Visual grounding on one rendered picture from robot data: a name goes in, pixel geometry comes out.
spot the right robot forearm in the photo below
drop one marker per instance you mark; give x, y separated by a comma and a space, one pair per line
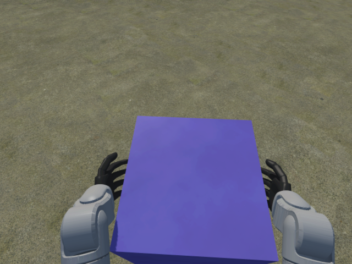
308, 236

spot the left robot hand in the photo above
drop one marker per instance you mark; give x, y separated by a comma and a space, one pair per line
106, 177

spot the right robot hand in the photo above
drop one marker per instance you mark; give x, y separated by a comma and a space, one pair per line
279, 181

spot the carton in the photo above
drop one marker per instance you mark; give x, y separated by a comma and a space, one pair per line
193, 193

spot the left robot forearm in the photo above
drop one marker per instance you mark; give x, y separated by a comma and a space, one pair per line
84, 235

